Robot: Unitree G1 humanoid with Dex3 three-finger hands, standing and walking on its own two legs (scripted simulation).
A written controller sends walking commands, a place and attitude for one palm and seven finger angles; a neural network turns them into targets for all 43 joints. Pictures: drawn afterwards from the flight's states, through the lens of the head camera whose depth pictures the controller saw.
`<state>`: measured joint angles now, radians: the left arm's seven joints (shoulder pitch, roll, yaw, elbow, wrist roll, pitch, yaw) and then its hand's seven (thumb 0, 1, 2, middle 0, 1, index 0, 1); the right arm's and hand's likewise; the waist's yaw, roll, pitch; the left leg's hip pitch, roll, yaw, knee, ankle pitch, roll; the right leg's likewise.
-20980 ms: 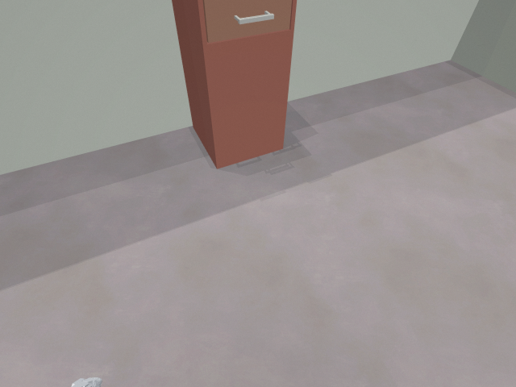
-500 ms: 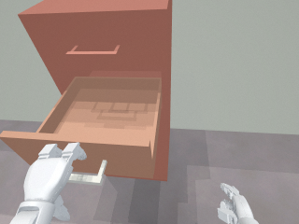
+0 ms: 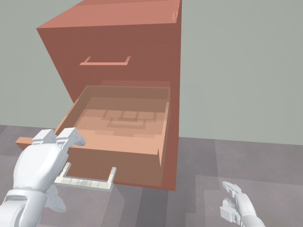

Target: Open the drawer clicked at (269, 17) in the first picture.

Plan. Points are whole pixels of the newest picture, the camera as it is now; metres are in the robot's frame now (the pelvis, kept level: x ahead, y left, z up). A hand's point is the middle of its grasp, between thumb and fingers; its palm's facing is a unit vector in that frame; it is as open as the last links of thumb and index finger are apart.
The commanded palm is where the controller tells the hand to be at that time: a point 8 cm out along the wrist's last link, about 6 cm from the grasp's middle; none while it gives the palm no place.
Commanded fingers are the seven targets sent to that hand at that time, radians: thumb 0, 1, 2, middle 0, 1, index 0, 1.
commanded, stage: lift the hand off the handle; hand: left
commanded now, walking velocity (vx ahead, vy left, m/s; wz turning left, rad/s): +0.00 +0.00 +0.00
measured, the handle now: (86, 176) +0.23 +0.23 +0.03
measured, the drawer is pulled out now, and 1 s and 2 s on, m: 0.30 0.30 0.30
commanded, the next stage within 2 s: draw the hand back to the body in 0.30 s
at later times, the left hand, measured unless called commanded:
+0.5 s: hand (62, 165) +0.18 +0.22 +0.16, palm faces +0.12 -0.11 -0.99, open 13.9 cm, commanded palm +0.15 +0.22 +0.22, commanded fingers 0.00 -0.50 0.30 -0.30 -1.20 -0.30 -1.20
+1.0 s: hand (48, 165) +0.18 +0.25 +0.16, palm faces +0.08 -0.06 -1.00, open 13.8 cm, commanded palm +0.15 +0.25 +0.22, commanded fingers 0.00 -0.47 0.31 -0.30 -1.18 -0.30 -1.18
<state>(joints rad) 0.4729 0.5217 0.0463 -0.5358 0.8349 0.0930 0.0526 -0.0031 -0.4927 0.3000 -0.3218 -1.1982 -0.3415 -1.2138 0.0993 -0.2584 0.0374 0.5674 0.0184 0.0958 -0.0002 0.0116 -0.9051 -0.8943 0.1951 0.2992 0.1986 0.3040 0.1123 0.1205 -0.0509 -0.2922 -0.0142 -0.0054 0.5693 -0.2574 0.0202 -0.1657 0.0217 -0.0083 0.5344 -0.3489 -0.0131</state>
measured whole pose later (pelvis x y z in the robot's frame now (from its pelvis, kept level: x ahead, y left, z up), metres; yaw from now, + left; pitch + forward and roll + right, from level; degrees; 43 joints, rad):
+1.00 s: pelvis +0.00 -0.01 +0.00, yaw +1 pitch -1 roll -1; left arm 0.51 0.65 0.22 -0.56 0.69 0.01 -0.04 0.00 -0.49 0.30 -0.32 -1.20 -0.32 -1.20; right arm 0.13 -0.28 0.03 0.54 0.04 0.06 0.00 0.01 -0.91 -0.89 0.19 0.30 0.20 0.30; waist 0.10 0.12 -0.03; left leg -0.30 0.00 -0.03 0.57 -0.26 0.01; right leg -0.15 0.04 -0.03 0.51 -0.34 -0.02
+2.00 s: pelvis +0.02 -0.02 +0.01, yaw +0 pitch -3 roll +0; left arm 0.52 0.34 0.33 -0.53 -0.10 -0.12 0.10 0.01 0.83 0.87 -0.21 -0.33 -0.21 -0.34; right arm 0.18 -0.21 0.02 0.61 0.03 -0.09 -0.06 0.01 -0.90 -0.89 0.20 0.30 0.20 0.30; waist 0.06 0.07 -0.01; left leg -0.20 0.00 -0.02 0.49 -0.25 0.00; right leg -0.06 0.04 -0.02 0.43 -0.33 -0.03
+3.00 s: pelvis -0.10 +0.02 -0.01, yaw -1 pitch +0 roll -2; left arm 0.56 0.43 0.49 -0.67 -0.04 -0.24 0.15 0.01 0.88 0.90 -0.21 -0.30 -0.21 -0.30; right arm 0.22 -0.18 0.01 0.58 0.00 -0.11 -0.03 0.01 -0.90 -0.89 0.20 0.30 0.20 0.30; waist -0.01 0.00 0.03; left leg -0.45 0.02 0.02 0.59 -0.14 0.04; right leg -0.39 0.04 0.00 0.85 -0.47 0.01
